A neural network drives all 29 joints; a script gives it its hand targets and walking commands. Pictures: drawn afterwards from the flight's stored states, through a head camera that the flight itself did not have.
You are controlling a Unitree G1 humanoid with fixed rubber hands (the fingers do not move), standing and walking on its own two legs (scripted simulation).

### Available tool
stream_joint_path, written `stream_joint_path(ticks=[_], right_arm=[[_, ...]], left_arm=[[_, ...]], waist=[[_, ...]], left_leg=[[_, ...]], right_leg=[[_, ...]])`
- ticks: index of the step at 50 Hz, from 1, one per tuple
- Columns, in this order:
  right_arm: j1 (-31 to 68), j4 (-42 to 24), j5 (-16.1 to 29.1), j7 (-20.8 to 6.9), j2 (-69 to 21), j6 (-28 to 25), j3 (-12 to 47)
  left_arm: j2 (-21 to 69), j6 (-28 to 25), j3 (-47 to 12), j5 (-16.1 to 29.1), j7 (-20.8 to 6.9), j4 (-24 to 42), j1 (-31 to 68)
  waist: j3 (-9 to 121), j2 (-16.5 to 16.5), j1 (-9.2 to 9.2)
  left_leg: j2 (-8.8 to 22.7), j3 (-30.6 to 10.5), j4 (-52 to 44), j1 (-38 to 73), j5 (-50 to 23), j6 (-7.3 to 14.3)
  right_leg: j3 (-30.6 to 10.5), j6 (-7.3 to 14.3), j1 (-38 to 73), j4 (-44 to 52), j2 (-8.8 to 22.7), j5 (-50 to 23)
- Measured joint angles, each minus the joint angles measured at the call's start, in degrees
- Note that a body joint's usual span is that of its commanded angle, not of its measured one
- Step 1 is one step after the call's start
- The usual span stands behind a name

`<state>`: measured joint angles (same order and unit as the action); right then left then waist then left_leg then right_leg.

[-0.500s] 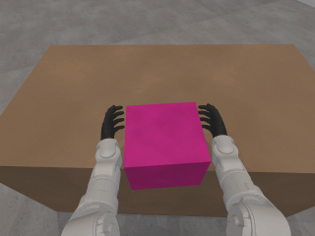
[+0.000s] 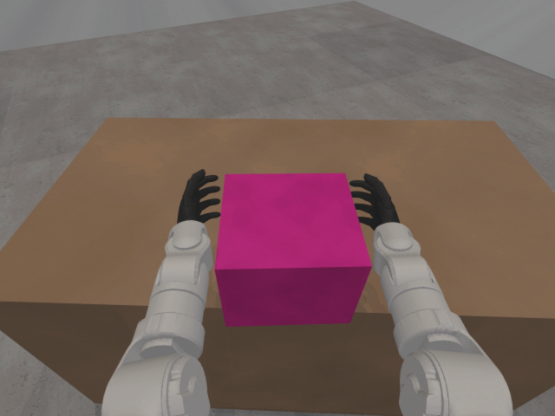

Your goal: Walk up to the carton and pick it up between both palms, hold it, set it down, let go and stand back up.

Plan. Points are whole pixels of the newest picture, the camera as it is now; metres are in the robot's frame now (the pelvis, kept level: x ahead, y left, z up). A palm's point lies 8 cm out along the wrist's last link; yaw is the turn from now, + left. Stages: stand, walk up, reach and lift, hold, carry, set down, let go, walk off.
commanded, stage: reach and lift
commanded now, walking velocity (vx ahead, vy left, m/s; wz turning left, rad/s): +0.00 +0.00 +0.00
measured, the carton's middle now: (287, 247) +0.40 +0.04 +0.04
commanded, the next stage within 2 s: none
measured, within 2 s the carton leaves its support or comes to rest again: neither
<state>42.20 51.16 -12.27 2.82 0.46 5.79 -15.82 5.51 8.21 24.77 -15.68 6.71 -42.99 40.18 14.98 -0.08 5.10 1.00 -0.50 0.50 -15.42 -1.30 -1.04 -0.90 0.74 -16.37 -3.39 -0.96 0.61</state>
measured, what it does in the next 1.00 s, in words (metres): stands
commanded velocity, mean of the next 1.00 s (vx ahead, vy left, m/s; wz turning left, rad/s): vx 0.00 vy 0.00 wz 0.00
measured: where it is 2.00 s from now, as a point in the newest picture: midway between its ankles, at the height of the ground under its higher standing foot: outside the picture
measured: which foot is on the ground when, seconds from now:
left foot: down 0.00-1.00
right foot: down 0.00-1.00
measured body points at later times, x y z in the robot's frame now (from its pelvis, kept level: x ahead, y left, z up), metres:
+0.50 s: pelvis -0.03 +0.00 +0.00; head -0.05 -0.01 +0.45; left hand +0.36 +0.19 +0.16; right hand +0.40 -0.11 +0.15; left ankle -0.01 +0.13 -0.75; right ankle -0.01 -0.11 -0.75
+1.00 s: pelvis -0.04 +0.00 +0.00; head -0.08 +0.00 +0.45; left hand +0.35 +0.18 +0.18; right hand +0.37 -0.12 +0.18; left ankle -0.01 +0.13 -0.75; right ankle -0.01 -0.11 -0.75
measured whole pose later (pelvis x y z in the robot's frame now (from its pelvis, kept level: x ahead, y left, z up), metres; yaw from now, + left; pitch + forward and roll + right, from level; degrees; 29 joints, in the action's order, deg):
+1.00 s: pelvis -0.04 +0.00 +0.00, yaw +1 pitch +4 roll +0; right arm 43.1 32.6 -7.6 2.6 0.7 28.0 -12.5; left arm 2.6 29.2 17.4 -9.6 7.6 -28.0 42.2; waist 9.9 -0.5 2.8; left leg 0.6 -1.3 5.8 -10.4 -0.8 -0.8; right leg -0.5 0.5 -10.1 -6.4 -0.7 0.1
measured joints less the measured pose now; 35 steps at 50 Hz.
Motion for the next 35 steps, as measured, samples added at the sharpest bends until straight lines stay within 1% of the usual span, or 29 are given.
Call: stream_joint_path(ticks=[5, 9, 16, 21, 26, 35], right_arm=[[1.9, -1.4, -0.5, -1.3, -0.2, 3.1, -1.2], [2.2, -3.2, -0.2, -1.8, -0.6, 5.3, -1.2], [2.0, -5.6, -0.9, -2.6, -1.1, 8.8, -2.0], [1.1, -8.5, 0.6, -2.7, -1.1, 10.5, -1.3], [1.1, -10.3, 0.9, -2.9, -0.6, 12.6, -0.5], [-0.1, -14.8, 2.9, -1.9, -0.1, 17.4, 1.6]], left_arm=[[0.0, 3.8, 0.1, -1.0, -0.2, 2.7, 1.2], [-0.2, 6.3, -1.0, -0.3, -0.1, 5.5, 0.5], [-0.5, 10.2, -2.2, 0.4, 0.0, 7.9, 0.4], [-0.3, 11.8, -3.3, 1.3, 0.2, 10.3, -0.3], [-0.3, 13.6, -3.8, 1.5, 0.4, 11.1, 0.5], [-1.0, 17.8, -5.6, 3.5, 0.9, 13.2, 1.1]], waist=[[-2.1, 0.3, 0.21], [-2.7, 0.3, 0.11], [-4.2, 0.3, -0.35], [-4.2, 0.0, -0.52], [-4.7, -0.6, -0.86], [-5.5, -0.7, -1.65]], left_leg=[[-0.2, 0.0, 0.5, 2.1, 0.1, 0.2], [-0.3, -0.2, 0.3, 3.4, -0.1, 0.3], [-0.4, -0.8, 0.4, 5.3, -0.4, 0.3], [-0.3, -0.6, 0.6, 5.7, -0.6, 0.2], [-0.2, -0.6, 1.0, 6.3, -0.7, 0.1], [0.1, -0.7, 2.3, 6.6, -0.5, -0.1]], right_leg=[[-0.1, -0.2, 2.4, 0.1, 0.2, -0.2], [0.1, -0.3, 4.2, 1.1, 0.3, -0.7], [0.6, -0.3, 7.1, 2.7, 0.4, -1.7], [0.4, -0.2, 7.7, 3.2, 0.3, -2.3], [0.3, -0.1, 8.2, 2.7, 0.1, -2.5], [0.4, 0.2, 8.1, 0.5, -0.2, -1.8]])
